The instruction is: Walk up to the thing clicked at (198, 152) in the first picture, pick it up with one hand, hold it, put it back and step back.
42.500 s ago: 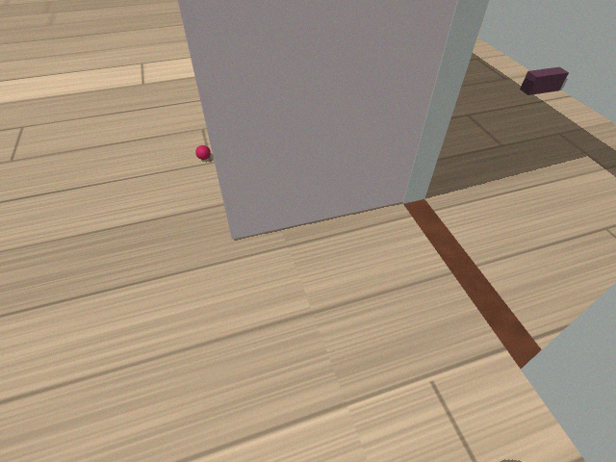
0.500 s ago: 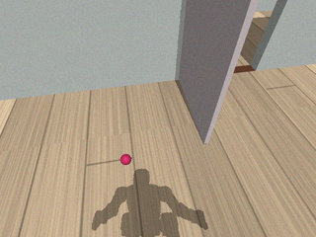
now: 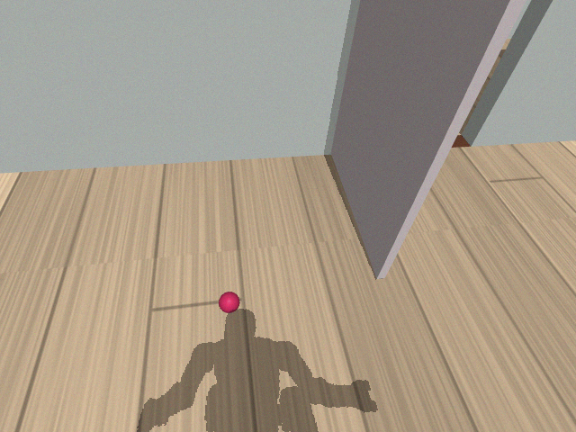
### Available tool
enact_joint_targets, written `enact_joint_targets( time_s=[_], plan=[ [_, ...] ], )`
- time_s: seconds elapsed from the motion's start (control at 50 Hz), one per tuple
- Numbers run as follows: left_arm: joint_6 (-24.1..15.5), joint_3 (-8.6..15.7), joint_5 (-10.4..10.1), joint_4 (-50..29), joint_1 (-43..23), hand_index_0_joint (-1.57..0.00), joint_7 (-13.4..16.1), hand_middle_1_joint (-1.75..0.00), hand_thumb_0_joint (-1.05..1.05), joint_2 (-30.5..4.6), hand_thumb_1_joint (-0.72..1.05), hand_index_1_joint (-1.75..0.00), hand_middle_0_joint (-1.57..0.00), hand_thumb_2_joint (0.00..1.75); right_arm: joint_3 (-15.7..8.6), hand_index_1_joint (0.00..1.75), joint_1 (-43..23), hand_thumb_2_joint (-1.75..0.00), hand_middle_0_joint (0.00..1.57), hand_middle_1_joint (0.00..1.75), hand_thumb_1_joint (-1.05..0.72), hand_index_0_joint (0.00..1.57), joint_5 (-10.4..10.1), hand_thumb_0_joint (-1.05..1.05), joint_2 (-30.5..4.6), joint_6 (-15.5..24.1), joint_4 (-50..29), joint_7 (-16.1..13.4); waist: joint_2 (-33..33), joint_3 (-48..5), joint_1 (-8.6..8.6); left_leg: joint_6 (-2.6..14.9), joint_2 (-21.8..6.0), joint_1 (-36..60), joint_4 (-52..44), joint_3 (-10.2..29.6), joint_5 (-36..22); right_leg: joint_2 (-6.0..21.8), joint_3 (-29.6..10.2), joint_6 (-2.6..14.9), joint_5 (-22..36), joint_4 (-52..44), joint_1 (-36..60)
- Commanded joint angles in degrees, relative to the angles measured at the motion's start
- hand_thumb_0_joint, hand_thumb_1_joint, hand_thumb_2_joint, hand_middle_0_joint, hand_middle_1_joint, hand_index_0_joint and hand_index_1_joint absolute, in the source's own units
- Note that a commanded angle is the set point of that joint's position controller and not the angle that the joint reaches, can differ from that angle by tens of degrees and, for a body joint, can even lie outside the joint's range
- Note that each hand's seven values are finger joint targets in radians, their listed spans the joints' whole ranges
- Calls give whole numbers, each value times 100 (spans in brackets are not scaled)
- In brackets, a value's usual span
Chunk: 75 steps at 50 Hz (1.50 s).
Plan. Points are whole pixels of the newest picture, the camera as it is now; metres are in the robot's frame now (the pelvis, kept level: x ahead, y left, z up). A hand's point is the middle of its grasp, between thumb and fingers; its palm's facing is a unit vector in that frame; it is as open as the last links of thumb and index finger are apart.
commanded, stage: walk up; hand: left
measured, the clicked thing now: (229, 302) +0.68 +0.18 -0.72
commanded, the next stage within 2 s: none
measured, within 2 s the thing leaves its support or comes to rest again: neither
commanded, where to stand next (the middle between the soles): +0.29 -0.04 m, yaw -2 degrees
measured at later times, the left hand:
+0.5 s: hand (164, 346) +0.28 +0.21 -0.12, palm faces -0.04 -0.93 -0.37, open 7.3 cm
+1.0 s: hand (174, 355) +0.28 +0.20 -0.16, palm faces -0.04 -0.93 -0.37, open 7.3 cm
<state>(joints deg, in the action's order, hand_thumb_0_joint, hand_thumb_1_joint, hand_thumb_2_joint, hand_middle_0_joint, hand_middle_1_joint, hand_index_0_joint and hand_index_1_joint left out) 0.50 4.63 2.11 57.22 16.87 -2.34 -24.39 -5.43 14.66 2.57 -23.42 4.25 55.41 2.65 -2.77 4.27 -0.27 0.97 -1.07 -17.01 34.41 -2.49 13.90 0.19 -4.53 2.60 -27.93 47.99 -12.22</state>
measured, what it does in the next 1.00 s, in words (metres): walks ahead: right foot, then left foot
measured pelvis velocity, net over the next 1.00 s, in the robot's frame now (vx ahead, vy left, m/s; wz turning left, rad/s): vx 0.22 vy -0.07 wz -0.02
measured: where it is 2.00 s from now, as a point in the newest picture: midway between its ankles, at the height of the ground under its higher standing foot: outside the picture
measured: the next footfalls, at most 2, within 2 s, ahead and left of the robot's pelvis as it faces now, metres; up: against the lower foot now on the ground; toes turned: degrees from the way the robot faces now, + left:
right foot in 0.36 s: +0.24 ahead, -0.19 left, +0.00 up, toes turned -2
left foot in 0.70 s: +0.33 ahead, +0.07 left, +0.00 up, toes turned +0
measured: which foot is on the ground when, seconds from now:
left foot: down 0.00-0.40, up 0.42-0.68, down 0.70-1.00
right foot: up 0.00-0.34, down 0.36-1.00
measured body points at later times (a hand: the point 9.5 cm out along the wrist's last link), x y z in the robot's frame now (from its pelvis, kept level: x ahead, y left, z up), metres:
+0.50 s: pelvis +0.17 -0.05 +0.00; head +0.19 -0.07 +0.45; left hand +0.28 +0.25 -0.09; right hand +0.20 -0.37 -0.13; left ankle +0.11 +0.10 -0.66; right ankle +0.23 -0.16 -0.73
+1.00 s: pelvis +0.22 -0.07 -0.01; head +0.25 -0.07 +0.44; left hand +0.29 +0.25 -0.13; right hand +0.33 -0.37 -0.12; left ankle +0.29 +0.06 -0.72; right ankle +0.20 -0.19 -0.73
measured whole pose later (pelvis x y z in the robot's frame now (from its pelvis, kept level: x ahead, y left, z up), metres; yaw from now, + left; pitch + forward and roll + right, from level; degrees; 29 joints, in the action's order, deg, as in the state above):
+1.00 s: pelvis +0.22 -0.07 -0.01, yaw -1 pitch -2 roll -1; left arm -0.2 1.3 0.7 55.7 10.7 0.0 -21.9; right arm -0.5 6.7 -0.2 -21.7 0.0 52.0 0.4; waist 0.6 6.7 -1.1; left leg -0.3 -2.5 -22.6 39.3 0.6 16.2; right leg 0.0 0.9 0.1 -21.8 38.4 -14.2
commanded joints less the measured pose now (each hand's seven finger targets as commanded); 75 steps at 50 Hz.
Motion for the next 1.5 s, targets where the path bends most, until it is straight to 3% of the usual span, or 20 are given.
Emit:
enact_joint_targets(
  time_s=[0.0, 0.08, 0.24, 0.3, 0.34, 0.36, 0.38, 0.4, 0.5, 0.6, 0.66, 0.7, 0.72, 0.74, 0.86, 0.9, 0.92, 0.94, 1.02, 1.48],
  plan=[
    [-224, 171, -185, -574, 43, -20, 29, -30, 0, -1187, 90, -30, -20, 90, -331, 30, 30, -90, 20, 30, -90, 20, -111, 0, -1576, 127, -636, -167, 768, 218, 48, 1082, -1835, 1081, -2370, 2797, 2297, 221, -606, 64, 436, 1569, -2348],
    [-221, 180, -104, -600, 126, -20, -85, -30, 0, -1139, 90, -30, -20, 90, -285, 30, 329, -90, 20, 30, -90, 20, -148, 0, -1432, 207, -732, -175, 1006, 196, 119, 1059, -1554, 1003, -2312, 1529, 497, 362, -254, -230, 972, 601, -1952],
    [-243, 177, -68, -1070, -681, -20, -278, -30, 0, -855, 90, -30, -20, 90, -259, 30, 628, -90, 20, 30, -90, 20, -184, 0, -1516, 169, -961, -155, 1012, 295, 296, 915, -1193, 666, -1946, 632, -222, 375, 629, -108, 1752, -1099, -1191],
    [-300, 235, -90, -1033, -312, -20, -248, -30, 0, -808, 90, -30, -20, 90, -247, 30, 483, -90, 20, 30, -90, 20, -189, 0, -1535, 123, -1100, -189, 954, 49, -8, 830, -1272, 488, -1236, 566, -890, 245, 765, -6, 1655, -1468, -299],
    [-394, 415, -67, -824, 589, -20, -139, -30, 0, -1143, 90, -30, -20, 90, -85, 30, 680, -90, 20, 30, -90, 20, -212, 0, -1132, 99, -1173, -212, -139, -548, -457, 541, -716, 61, 860, 42, -1631, 60, 715, 160, 1444, -2057, 1232],
    [-428, 560, -15, -846, 1000, -20, -47, -30, 0, -1618, 90, -30, -20, 90, 67, 30, 960, -90, 20, 30, -90, 20, -265, 0, -724, 118, -1308, -242, -1561, -814, -566, 202, -123, -894, 2634, -245, -283, 1366, -1241, 569, 1129, -2642, 1764],
    [-398, 540, -133, -967, 847, -20, -31, -30, 0, -1828, 90, -30, -20, 90, 6, 30, 872, -90, 20, 30, -90, 20, -294, 0, -1024, 66, -1288, -282, -1504, -603, -521, 173, 366, -1732, 3320, 28, 1754, 2284, -2944, 1274, 786, -3339, 1578],
    [-371, 508, -205, -1101, 609, -20, -17, -30, 0, -1706, 90, -30, -20, 90, -81, 30, 824, -90, 20, 30, -90, 20, -260, 0, -1270, 22, -1130, -333, -742, -293, -414, 153, 58, -1474, 3709, 676, 1710, 2301, -2725, 1435, 788, -3242, 796],
    [-376, 243, -155, -1436, -201, -20, 95, -30, 0, -1121, 90, -30, -20, 90, -18, 30, 1239, -90, 20, 30, -90, 20, -258, 0, -982, -40, -773, -247, -680, -20, 53, -57, -190, -803, 2329, 345, 974, 1226, -249, 1101, 2806, -2824, -359],
    [-338, 117, -188, -1389, -267, -20, 218, -30, 0, -1075, 90, -30, -20, 90, 74, 30, 787, -90, 20, 30, -90, 20, -219, 0, -725, -62, -750, -337, -557, -593, -43, -107, -50, -79, 625, 3, 251, 1419, 1, 1011, 5231, -1773, -96],
    [-200, -6, -290, -1450, -569, -20, 251, -30, 0, -1000, 90, -30, -20, 90, -20, 30, 647, -90, 20, 30, -90, 20, -166, 0, -993, -55, -744, -374, -34, -647, 181, 147, -74, 709, -269, 280, -1393, 1154, -9, 532, 3553, -1099, -833],
    [-67, -64, -391, -1365, -254, -20, 266, -30, 0, -767, 90, -30, -20, 90, -124, 30, 153, -90, 20, 30, -90, 20, -155, 0, -1653, -58, -1010, -377, 1055, -773, -45, 1009, -1758, 298, -1096, 2469, -1910, 35, 510, -32, 783, -81, -898],
    [33, 1, -370, -1148, -207, -20, 306, -30, 0, -933, 90, -30, -20, 90, -119, 30, 12, -90, 20, 30, -90, 20, -214, 0, -1705, -65, -978, -365, 1327, -820, 26, 1484, -2004, 99, -1135, 2813, -1769, -31, 294, -56, -646, 520, -599],
    [55, 8, -323, -1094, -335, -20, 321, -30, 0, -969, 90, -30, -20, 90, -111, 30, -87, -90, 20, 30, -90, 20, -167, 0, -1623, -86, -932, -380, 1249, -724, 53, 1499, -1936, -23, -1183, 2811, -1488, 22, 73, -39, -916, 771, -708],
    [-111, -3, -258, -476, -3, -20, 286, -30, 0, -735, 90, -30, -20, 90, 82, 30, -616, -90, 20, 30, -90, 20, -185, 0, -1265, -229, -858, -366, 1355, -900, -212, 824, -1121, 309, -264, 1343, -1913, 17, 560, -116, 502, -1503, -126],
    [-256, 5, -137, -416, -160, -20, 353, -30, 0, -993, 90, -30, -20, 90, 203, 30, -647, -90, 20, 30, -90, 20, -304, 0, -919, -309, -807, -323, 666, -820, -174, 336, -825, -335, 291, 1049, -1670, 622, -455, 53, 1624, -2445, 513],
    [-286, 69, -115, -523, -631, -20, 349, -30, 0, -1484, 90, -30, -20, 90, 204, 30, -757, -90, 20, 30, -90, 20, -331, 0, -817, -336, -793, -307, -143, -509, 20, 55, -183, -373, 381, 635, -439, 1339, -1385, 462, 1743, -2567, -251],
    [-270, 56, -138, -569, -1063, -20, 322, -30, 0, -1560, 90, -30, -20, 90, 121, 30, -709, -90, 20, 30, -90, 20, -307, 0, -976, -374, -610, -331, -272, -329, 183, 25, -131, 275, 526, 498, 785, 1633, -1419, 750, 1749, -2475, -1030],
    [-303, -108, -174, -374, -1033, -20, 297, -30, 0, -1080, 90, -30, -20, 90, 154, 30, -1012, -90, 20, 30, -90, 20, -284, 0, -989, -272, -385, -221, -57, -578, 93, 286, -508, 790, -338, 881, -1073, 789, -215, 43, 1894, -2194, -678],
    [-175, -178, -224, 386, -1374, -20, 237, -30, 0, -859, 90, -30, -20, 90, 301, 30, -1370, -90, 20, 30, -90, 20, -234, 0, -967, -268, 594, -214, 588, -543, -29, 56, -681, 495, -1897, 1194, -196, 618, 217, -97, 1404, -3100, 642]
  ],
)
